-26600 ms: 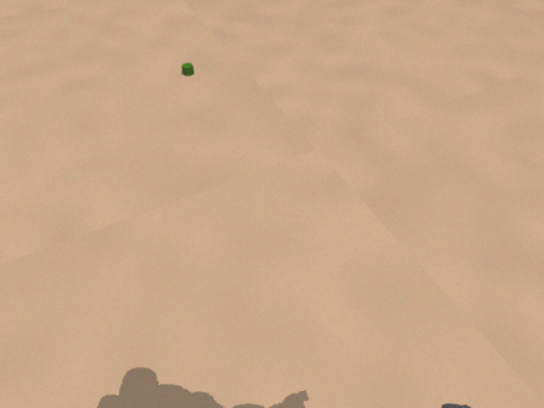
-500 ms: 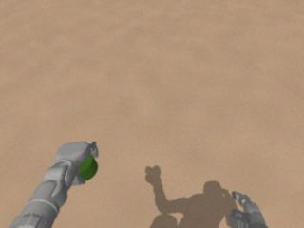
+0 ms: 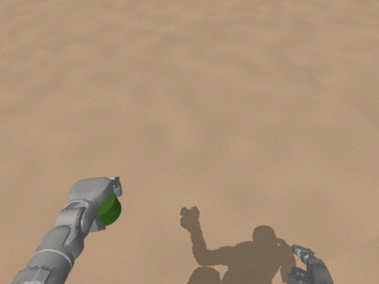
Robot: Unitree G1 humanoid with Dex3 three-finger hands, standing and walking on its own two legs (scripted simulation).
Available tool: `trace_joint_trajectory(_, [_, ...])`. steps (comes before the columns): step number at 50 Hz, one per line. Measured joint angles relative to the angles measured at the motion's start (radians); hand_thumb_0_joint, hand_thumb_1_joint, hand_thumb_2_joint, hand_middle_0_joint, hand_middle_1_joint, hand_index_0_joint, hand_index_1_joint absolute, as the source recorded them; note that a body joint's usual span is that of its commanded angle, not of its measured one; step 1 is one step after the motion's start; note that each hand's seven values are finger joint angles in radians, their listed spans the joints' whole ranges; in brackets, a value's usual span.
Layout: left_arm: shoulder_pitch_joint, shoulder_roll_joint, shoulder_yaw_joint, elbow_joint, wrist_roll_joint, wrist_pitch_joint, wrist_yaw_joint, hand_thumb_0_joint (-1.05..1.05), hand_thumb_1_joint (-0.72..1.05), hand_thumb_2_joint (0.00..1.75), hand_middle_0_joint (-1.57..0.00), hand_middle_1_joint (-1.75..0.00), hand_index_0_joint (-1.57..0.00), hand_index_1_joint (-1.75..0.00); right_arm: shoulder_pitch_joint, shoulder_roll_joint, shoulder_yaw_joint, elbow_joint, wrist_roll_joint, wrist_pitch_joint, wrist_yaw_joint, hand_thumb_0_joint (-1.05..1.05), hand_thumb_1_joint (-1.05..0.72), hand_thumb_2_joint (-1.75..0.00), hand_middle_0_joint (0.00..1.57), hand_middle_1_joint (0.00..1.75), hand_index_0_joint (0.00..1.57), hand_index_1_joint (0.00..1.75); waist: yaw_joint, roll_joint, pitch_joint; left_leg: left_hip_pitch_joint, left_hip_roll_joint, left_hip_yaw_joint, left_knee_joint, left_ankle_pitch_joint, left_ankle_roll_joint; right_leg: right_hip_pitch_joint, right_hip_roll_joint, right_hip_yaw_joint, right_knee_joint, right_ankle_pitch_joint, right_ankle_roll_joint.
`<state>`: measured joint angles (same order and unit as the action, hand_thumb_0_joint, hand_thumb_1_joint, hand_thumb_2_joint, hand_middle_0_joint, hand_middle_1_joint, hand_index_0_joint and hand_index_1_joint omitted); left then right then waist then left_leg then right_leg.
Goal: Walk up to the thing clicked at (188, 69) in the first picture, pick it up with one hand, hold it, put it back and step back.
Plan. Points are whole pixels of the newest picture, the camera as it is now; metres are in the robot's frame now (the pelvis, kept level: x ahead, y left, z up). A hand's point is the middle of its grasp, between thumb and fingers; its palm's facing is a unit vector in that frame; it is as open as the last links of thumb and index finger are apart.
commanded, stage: crouch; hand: left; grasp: from above
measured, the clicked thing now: (102, 206) +0.31 +0.22 -0.06
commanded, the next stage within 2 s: lower in 1.94 s
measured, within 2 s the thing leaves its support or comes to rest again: neither
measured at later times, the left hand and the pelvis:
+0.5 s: hand (116, 222) +0.31 +0.22 -0.18, palm faces -0.43 +0.04 -0.90, open 10.1 cm; pelvis -0.03 +0.00 -0.08, yaw +2 degrees
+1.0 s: hand (136, 235) +0.35 +0.23 -0.43, palm faces -0.46 +0.00 -0.89, open 10.0 cm; pelvis -0.07 +0.00 -0.28, yaw +1 degrees
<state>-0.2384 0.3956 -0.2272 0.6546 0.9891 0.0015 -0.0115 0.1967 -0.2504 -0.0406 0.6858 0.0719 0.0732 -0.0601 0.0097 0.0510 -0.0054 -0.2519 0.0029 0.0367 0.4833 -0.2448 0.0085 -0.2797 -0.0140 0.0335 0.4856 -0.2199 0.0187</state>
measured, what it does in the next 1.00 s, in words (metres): lowers itself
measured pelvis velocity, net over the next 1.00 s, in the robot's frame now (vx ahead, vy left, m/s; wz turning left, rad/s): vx -0.07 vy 0.00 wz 0.01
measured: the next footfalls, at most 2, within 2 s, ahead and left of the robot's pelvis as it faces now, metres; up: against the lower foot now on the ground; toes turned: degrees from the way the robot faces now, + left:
none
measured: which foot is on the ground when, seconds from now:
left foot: down 0.00-1.00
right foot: down 0.00-1.00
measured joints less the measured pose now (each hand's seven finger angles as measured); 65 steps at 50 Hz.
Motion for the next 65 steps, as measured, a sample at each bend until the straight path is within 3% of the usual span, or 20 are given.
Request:
trace_joint_trajectory(7, [-0.003,-0.013,0.002,0.033,0.015,-0.002,0.04,0.0,-0.05,0.77,-0.5,-0.91,-0.52,-0.87,-0.006,0.001,0.001,0.002,-0.004,0.001,0.004,0.01,-0.91,-0.9,0.2,0.3,0.2,0.3,-0.005,-0.002,0.004,-0.009,-0.001,-0.005,0.006,0.0,-0.001,-0.008,-0.001,-0.005,0.008,-0.003,-0.001])
trace_joint_trajectory(14, [-0.062,-0.03,0.007,0.188,0.062,-0.027,0.148,0.0,-0.05,0.77,-0.5,-0.9,-0.53,-0.86,-0.013,0.004,-0.002,0.012,-0.022,-0.005,0.019,0.01,-0.9,-0.9,0.21,0.3,0.2,0.3,-0.022,-0.027,-0.003,-0.114,-0.001,-0.019,0.086,-0.022,-0.004,-0.106,-0.001,-0.018,0.084,-0.028,-0.004])
trace_joint_trajectory(24, [-0.26,-0.036,0.04,0.451,0.168,-0.063,0.331,0.0,-0.04,0.73,-0.51,-0.89,-0.55,-0.85,0.026,-0.023,-0.039,0.021,-0.061,-0.041,0.046,0.01,-0.91,-0.89,0.21,0.3,0.21,0.3,-0.067,-0.044,-0.103,-0.624,0.008,-0.042,0.54,-0.182,-0.006,-0.598,0.007,-0.035,0.51,-0.177,-0.001])
trace_joint_trajectory(28, [-0.345,-0.031,0.071,0.531,0.179,-0.052,0.384,0.0,-0.03,0.7,-0.51,-0.89,-0.55,-0.84,0.039,-0.031,-0.046,0.036,-0.076,-0.05,0.043,0.01,-0.91,-0.89,0.2,0.3,0.2,0.3,-0.095,-0.034,-0.143,-0.842,0.009,-0.045,0.732,-0.245,-0.003,-0.814,0.008,-0.036,0.695,-0.236,0.001])
trace_joint_trajectory(38, [-0.449,0.005,0.139,0.569,0.167,-0.029,0.385,-0.01,-0.03,0.67,-0.55,-0.86,-0.59,-0.81,0.055,0.001,-0.041,0.057,-0.104,-0.066,0.042,0.01,-0.91,-0.89,0.2,0.3,0.2,0.3,-0.145,0.002,-0.195,-1.271,0.004,-0.051,1.101,-0.345,0.004,-1.239,0.005,-0.036,1.059,-0.334,0.004])
trace_joint_trajectory(46, [-0.512,0.045,0.167,0.617,0.175,-0.068,0.376,-0.01,-0.04,0.66,-0.56,-0.85,-0.6,-0.8,0.026,0.03,-0.007,0.054,-0.125,-0.098,0.06,0.01,-0.91,-0.89,0.21,0.3,0.21,0.3,-0.166,0.006,-0.195,-1.51,-0.004,-0.064,1.306,-0.386,0.004,-1.471,0.0,-0.045,1.261,-0.378,0.004])
trace_joint_trajectory(54, [-0.561,0.083,0.199,0.633,0.213,-0.094,0.413,-0.01,-0.04,0.66,-0.57,-0.84,-0.62,-0.78,-0.022,0.02,0.006,0.053,-0.15,-0.13,0.095,0.01,-0.91,-0.89,0.21,0.3,0.21,0.3,-0.18,-0.008,-0.189,-1.686,-0.013,-0.086,1.465,-0.421,-0.003,-1.635,-0.007,-0.063,1.412,-0.416,0.0])
trace_joint_trajectory(65, [-0.627,0.117,0.218,0.691,0.22,-0.086,0.426,-0.01,-0.06,0.66,-0.59,-0.82,-0.64,-0.77,-0.056,0.002,0.007,0.044,-0.172,-0.142,0.131,0.0,-0.92,-0.9,0.21,0.3,0.21,0.3,-0.199,-0.024,-0.158,-1.802,-0.013,-0.101,1.597,-0.451,-0.007,-1.747,-0.004,-0.074,1.536,-0.444,-0.002])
